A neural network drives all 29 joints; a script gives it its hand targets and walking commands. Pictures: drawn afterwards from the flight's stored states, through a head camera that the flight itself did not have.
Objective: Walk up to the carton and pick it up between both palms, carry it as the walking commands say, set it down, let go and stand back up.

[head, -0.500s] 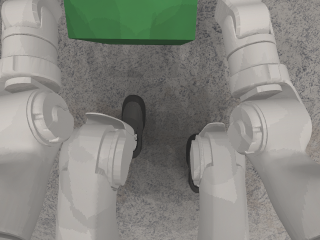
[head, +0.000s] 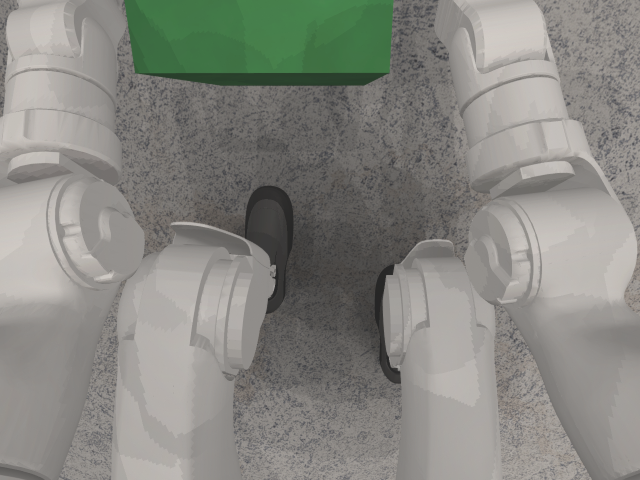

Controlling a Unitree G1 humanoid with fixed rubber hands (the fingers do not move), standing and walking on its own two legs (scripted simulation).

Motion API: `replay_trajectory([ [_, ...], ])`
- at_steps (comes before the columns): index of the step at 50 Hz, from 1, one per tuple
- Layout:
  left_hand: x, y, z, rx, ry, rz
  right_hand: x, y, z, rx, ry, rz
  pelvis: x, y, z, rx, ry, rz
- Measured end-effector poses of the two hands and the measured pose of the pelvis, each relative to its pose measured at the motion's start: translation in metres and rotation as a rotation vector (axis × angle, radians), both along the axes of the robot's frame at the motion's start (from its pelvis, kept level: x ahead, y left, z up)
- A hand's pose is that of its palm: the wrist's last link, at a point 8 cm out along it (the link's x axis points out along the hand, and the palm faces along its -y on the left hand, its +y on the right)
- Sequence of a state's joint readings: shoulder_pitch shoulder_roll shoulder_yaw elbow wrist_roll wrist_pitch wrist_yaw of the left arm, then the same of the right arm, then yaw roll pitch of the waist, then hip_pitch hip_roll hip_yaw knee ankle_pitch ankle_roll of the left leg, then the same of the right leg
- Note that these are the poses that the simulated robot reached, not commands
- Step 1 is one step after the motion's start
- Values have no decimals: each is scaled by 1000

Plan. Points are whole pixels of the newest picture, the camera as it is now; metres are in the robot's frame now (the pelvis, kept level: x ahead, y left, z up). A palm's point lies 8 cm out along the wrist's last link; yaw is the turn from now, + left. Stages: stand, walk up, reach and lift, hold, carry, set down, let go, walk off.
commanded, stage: set down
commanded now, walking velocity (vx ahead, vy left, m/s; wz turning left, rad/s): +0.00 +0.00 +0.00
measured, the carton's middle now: out of the picture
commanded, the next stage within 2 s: let go in 1.76 s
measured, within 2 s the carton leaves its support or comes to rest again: rests again in 0.08 s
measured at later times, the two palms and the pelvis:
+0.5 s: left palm out of the picture +0.51 +0.28 -0.17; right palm out of the picture +0.58 -0.07 -0.16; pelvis -0.01 +0.01 +0.00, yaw +1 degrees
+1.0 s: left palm out of the picture +0.52 +0.29 -0.01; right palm out of the picture +0.60 -0.06 +0.00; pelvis +0.00 +0.00 +0.11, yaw +1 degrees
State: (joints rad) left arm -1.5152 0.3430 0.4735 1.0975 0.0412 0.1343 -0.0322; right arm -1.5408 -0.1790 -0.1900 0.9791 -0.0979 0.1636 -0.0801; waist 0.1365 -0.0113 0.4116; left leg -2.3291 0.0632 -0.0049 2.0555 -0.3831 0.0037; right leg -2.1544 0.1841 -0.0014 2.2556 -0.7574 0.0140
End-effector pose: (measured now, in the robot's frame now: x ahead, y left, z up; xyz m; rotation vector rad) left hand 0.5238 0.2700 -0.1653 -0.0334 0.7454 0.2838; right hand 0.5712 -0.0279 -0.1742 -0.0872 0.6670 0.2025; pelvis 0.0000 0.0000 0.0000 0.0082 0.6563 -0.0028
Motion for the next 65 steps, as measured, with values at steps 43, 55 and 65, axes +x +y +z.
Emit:
replay_trajectory([
  [43, -9, 27, 112, 41, -97, 86, 26, -29, 130, -98, -47, -74, -3, 0, 72, -38, 84, 53],
  [55, -7, 25, 183, 46, -102, 70, 26, -42, 199, -101, -47, -99, 11, 7, 130, -47, 135, 61],
  [65, -13, 31, 244, 44, -104, 69, 25, -46, 259, -99, -49, -92, 20, 10, 183, -46, 132, 70],
])
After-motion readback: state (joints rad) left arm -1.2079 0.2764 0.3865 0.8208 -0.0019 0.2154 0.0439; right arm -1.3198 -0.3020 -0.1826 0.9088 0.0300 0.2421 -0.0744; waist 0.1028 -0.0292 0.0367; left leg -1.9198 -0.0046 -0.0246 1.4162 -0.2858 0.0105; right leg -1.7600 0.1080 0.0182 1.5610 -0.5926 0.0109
